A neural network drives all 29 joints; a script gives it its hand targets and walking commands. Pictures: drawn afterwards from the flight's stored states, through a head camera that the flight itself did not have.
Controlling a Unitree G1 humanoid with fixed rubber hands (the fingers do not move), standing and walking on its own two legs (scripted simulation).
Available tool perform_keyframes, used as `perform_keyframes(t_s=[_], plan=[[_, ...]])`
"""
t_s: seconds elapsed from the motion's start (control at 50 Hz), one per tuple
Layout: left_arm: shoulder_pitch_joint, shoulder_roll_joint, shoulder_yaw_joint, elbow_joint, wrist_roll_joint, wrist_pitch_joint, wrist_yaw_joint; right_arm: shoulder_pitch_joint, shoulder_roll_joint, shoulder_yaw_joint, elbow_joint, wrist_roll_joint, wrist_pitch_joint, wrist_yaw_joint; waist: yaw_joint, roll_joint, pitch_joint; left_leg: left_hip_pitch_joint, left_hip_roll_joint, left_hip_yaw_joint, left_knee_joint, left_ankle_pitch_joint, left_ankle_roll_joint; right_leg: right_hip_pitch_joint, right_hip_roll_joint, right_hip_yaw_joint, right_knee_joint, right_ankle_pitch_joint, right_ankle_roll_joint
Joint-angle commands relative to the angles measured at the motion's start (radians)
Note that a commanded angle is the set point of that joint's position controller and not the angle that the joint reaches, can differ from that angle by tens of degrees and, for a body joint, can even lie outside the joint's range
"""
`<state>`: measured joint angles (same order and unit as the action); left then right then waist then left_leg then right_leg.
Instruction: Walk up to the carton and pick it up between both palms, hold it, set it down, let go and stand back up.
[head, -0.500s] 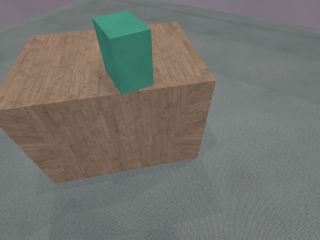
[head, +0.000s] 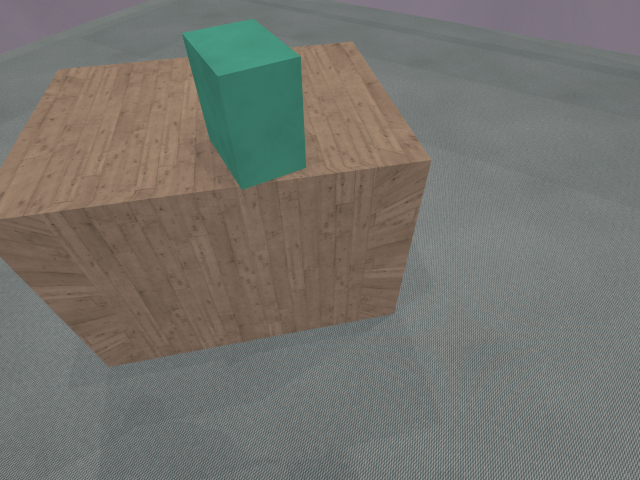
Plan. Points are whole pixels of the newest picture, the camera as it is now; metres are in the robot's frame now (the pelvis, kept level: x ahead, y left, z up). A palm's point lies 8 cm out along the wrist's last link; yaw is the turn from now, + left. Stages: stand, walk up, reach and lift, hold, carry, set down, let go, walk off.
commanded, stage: stand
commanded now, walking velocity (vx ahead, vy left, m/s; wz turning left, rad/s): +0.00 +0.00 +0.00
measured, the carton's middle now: (247, 104) +0.86 +0.18 +0.04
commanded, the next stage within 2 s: none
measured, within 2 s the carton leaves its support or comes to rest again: neither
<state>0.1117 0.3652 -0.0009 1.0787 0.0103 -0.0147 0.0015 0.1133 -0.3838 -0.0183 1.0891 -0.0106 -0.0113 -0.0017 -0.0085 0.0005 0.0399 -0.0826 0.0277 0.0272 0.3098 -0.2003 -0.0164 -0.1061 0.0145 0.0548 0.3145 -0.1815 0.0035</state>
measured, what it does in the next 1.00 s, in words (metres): stands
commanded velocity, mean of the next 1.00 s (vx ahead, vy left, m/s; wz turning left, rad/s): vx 0.00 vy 0.00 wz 0.00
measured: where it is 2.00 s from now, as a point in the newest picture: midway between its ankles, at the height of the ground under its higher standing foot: outside the picture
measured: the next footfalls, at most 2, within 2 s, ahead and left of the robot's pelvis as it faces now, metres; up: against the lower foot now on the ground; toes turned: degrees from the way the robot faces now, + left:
none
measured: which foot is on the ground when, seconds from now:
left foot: down 0.00-1.00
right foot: down 0.00-1.00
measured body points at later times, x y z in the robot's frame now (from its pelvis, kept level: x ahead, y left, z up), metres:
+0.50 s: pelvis +0.00 +0.00 +0.00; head +0.00 +0.00 +0.45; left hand +0.09 +0.31 -0.12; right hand +0.08 -0.31 -0.12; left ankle -0.02 +0.13 -0.75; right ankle -0.01 -0.12 -0.75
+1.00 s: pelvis +0.00 +0.00 +0.00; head +0.00 +0.00 +0.45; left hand +0.09 +0.31 -0.12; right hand +0.09 -0.31 -0.12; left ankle -0.02 +0.13 -0.75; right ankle -0.01 -0.12 -0.75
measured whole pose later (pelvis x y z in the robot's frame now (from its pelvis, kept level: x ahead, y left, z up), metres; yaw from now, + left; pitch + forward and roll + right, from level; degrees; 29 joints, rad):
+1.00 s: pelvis +0.00 +0.00 +0.00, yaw +0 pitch -2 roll +0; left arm 0.12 0.37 0.00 1.08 0.01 -0.02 0.00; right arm 0.11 -0.38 -0.02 1.09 -0.01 -0.01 0.00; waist -0.01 0.00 0.03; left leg -0.08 0.02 0.03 0.31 -0.20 -0.01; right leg -0.10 0.01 0.06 0.31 -0.18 0.01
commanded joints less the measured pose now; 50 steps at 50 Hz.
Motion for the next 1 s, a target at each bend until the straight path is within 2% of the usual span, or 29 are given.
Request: perform_keyframes(t_s=[0.0,0.02,0.04,0.08,0.1,0.12,0.14,0.18,0.22,0.24,0.28,0.34,0.36,0.38,0.4,0.42,0.44,0.46,0.52,0.54,0.6,0.64,0.72,0.76,0.88,0.9,0.92,0.96,0.98], plan=[[-0.021,0.19,0.036,-0.056,-0.004,-0.015,0.012,-0.019,-0.173,-0.028,-0.051,0.006,-0.015,-0.01,-0.001,0.007,-0.079,0.028,0.105,-0.103,-0.025,0.167,0.04,0.001,-0.117,0.076,-0.022,0.199,-0.021],[-0.041,0.203,0.039,-0.056,-0.002,-0.018,0.009,-0.03,-0.179,-0.034,-0.046,0.007,-0.016,-0.006,-0.001,-0.014,-0.068,0.026,0.103,-0.099,-0.03,0.161,0.042,-0.009,-0.119,0.075,-0.028,0.193,-0.019],[-0.026,0.199,0.04,-0.046,-0.001,-0.015,0.011,-0.019,-0.166,-0.028,-0.048,0.003,-0.011,-0.008,-0.005,0.008,-0.056,0.018,0.103,-0.095,-0.034,0.177,0.041,-0.006,-0.121,0.083,-0.024,0.206,-0.022],[-0.037,0.194,0.036,-0.054,0.001,-0.017,0.009,-0.011,-0.179,-0.031,-0.044,0.004,-0.013,-0.011,-0.011,-0.007,-0.05,0.009,0.1,-0.094,-0.029,0.148,0.042,-0.013,-0.122,0.086,-0.031,0.206,-0.026],[-0.042,0.214,0.047,-0.057,-0.002,-0.014,0.011,-0.022,-0.177,-0.028,-0.047,0.003,-0.012,-0.009,-0.002,-0.004,-0.03,-0.001,0.103,-0.105,-0.039,0.149,0.043,-0.022,-0.124,0.085,-0.028,0.194,-0.029],[-0.014,0.193,0.039,-0.047,-0.003,-0.015,0.009,-0.008,-0.174,-0.029,-0.047,0.0,-0.015,-0.007,-0.003,0.03,-0.056,0.012,0.106,-0.098,-0.023,0.156,0.042,-0.001,-0.123,0.087,-0.033,0.204,-0.023],[-0.018,0.195,0.038,-0.05,0.0,-0.016,0.008,-0.013,-0.174,-0.025,-0.049,0.0,-0.014,-0.009,-0.003,-0.011,-0.059,0.022,0.11,-0.099,-0.022,0.153,0.042,-0.01,-0.123,0.08,-0.023,0.193,-0.026],[-0.04,0.191,0.04,-0.055,-0.001,-0.018,0.012,-0.036,-0.17,-0.026,-0.055,0.003,-0.017,-0.009,-0.003,0.007,-0.068,0.02,0.104,-0.096,-0.036,0.153,0.04,0.0,-0.122,0.086,-0.04,0.192,-0.025],[-0.033,0.199,0.041,-0.056,0.001,-0.019,0.011,-0.032,-0.178,-0.032,-0.053,0.001,-0.016,-0.008,0.003,-0.02,-0.079,0.017,0.104,-0.1,-0.046,0.139,0.047,0.015,-0.123,0.083,-0.035,0.185,-0.026],[-0.037,0.202,0.039,-0.055,-0.001,-0.017,0.009,-0.055,-0.188,-0.033,-0.06,-0.002,-0.018,-0.007,0.009,-0.002,-0.079,0.033,0.103,-0.097,-0.042,0.142,0.046,0.008,-0.12,0.084,-0.045,0.177,-0.024],[-0.04,0.197,0.041,-0.052,0.003,-0.015,0.011,-0.043,-0.178,-0.037,-0.061,0.0,-0.018,-0.006,-0.002,0.003,-0.08,0.028,0.108,-0.098,-0.031,0.162,0.044,0.003,-0.124,0.078,-0.037,0.197,-0.026],[-0.021,0.188,0.038,-0.042,0.001,-0.016,0.01,-0.026,-0.198,-0.039,-0.053,0.001,-0.015,-0.011,0.002,0.005,-0.063,0.014,0.101,-0.095,-0.041,0.15,0.044,0.011,-0.118,0.079,-0.034,0.178,-0.022],[-0.033,0.216,0.046,-0.043,-0.002,-0.017,0.013,-0.018,-0.168,-0.03,-0.051,0.001,-0.016,-0.006,-0.007,-0.041,-0.06,0.02,0.107,-0.104,-0.045,0.151,0.042,-0.008,-0.119,0.077,-0.034,0.178,-0.022],[-0.038,0.198,0.043,-0.054,0.001,-0.019,0.01,-0.03,-0.169,-0.028,-0.053,0.001,-0.019,-0.006,0.005,0.001,-0.059,0.019,0.104,-0.09,-0.039,0.141,0.046,-0.006,-0.121,0.091,-0.042,0.187,-0.023],[-0.046,0.198,0.041,-0.054,0.003,-0.011,0.011,-0.043,-0.19,-0.037,-0.052,-0.003,-0.018,-0.008,0.006,0.003,-0.067,0.02,0.099,-0.088,-0.034,0.141,0.037,0.004,-0.118,0.079,-0.032,0.197,-0.021],[-0.041,0.195,0.039,-0.06,-0.001,-0.011,0.008,-0.01,-0.185,-0.037,-0.054,0.001,-0.019,-0.005,-0.012,0.017,-0.061,0.009,0.097,-0.092,-0.043,0.143,0.038,0.0,-0.12,0.08,-0.024,0.192,-0.021],[-0.034,0.186,0.037,-0.056,-0.004,-0.013,0.008,-0.034,-0.186,-0.036,-0.051,0.0,-0.015,-0.009,0.007,0.01,-0.056,0.02,0.104,-0.095,-0.051,0.141,0.042,-0.006,-0.12,0.082,-0.03,0.162,-0.023],[-0.025,0.212,0.043,-0.048,-0.002,-0.012,0.01,-0.035,-0.166,-0.032,-0.058,0.003,-0.013,-0.005,0.006,-0.02,-0.063,0.034,0.108,-0.1,-0.047,0.157,0.043,-0.017,-0.115,0.074,-0.033,0.16,-0.023],[-0.021,0.199,0.039,-0.043,-0.003,-0.013,0.009,-0.029,-0.178,-0.032,-0.057,0.0,-0.019,-0.008,0.002,0.015,-0.042,0.012,0.104,-0.098,-0.036,0.109,0.044,-0.024,-0.126,0.093,-0.048,0.15,-0.024],[-0.03,0.19,0.036,-0.047,-0.001,-0.013,0.01,-0.037,-0.171,-0.031,-0.052,0.001,-0.018,-0.005,0.0,-0.006,-0.041,0.01,0.105,-0.101,-0.048,0.125,0.043,-0.024,-0.123,0.082,-0.035,0.163,-0.023],[-0.046,0.205,0.043,-0.055,0.004,-0.016,0.011,-0.024,-0.162,-0.027,-0.055,0.005,-0.014,-0.008,-0.006,-0.014,-0.055,0.02,0.102,-0.097,-0.045,0.125,0.041,-0.018,-0.122,0.086,-0.035,0.166,-0.024],[-0.025,0.193,0.036,-0.055,-0.007,-0.017,0.005,-0.041,-0.188,-0.03,-0.052,0.001,-0.013,-0.01,0.015,0.018,-0.083,0.022,0.102,-0.09,-0.031,0.137,0.046,0.002,-0.126,0.094,-0.039,0.163,-0.03],[-0.021,0.208,0.039,-0.046,0.003,-0.011,0.007,-0.054,-0.19,-0.036,-0.055,0.004,-0.017,-0.005,0.002,-0.005,-0.056,0.021,0.101,-0.096,-0.051,0.13,0.041,-0.003,-0.118,0.079,-0.039,0.182,-0.022],[-0.027,0.194,0.038,-0.054,0.003,-0.017,0.009,-0.033,-0.187,-0.039,-0.047,0.002,-0.017,-0.006,0.002,-0.014,-0.063,0.044,0.108,-0.097,-0.044,0.171,0.045,-0.013,-0.122,0.082,-0.032,0.185,-0.023],[-0.028,0.198,0.033,-0.054,0.005,-0.015,0.012,-0.022,-0.185,-0.035,-0.053,0.002,-0.016,-0.006,-0.01,-0.008,-0.057,0.032,0.102,-0.09,-0.03,0.17,0.041,-0.02,-0.12,0.074,-0.022,0.209,-0.021],[-0.025,0.202,0.042,-0.049,0.002,-0.015,0.009,-0.028,-0.169,-0.032,-0.051,0.002,-0.021,-0.009,0.004,-0.018,-0.051,0.003,0.102,-0.099,-0.028,0.15,0.045,-0.001,-0.127,0.082,-0.037,0.202,-0.028],[-0.029,0.209,0.039,-0.046,0.0,-0.016,0.008,-0.033,-0.183,-0.039,-0.049,0.0,-0.015,-0.006,0.002,-0.029,-0.078,0.032,0.104,-0.097,-0.038,0.154,0.041,-0.002,-0.123,0.074,-0.027,0.174,-0.025],[-0.006,0.183,0.031,-0.043,-0.002,-0.016,0.008,-0.036,-0.198,-0.04,-0.058,-0.001,-0.013,-0.004,0.006,0.036,-0.065,0.018,0.098,-0.084,-0.025,0.135,0.039,0.003,-0.126,0.091,-0.057,0.195,-0.02],[-0.038,0.204,0.038,-0.046,0.001,-0.02,0.01,-0.028,-0.178,-0.04,-0.057,0.002,-0.015,-0.003,-0.011,0.004,-0.062,0.027,0.1,-0.088,-0.04,0.13,0.038,-0.009,-0.123,0.091,-0.039,0.185,-0.024]])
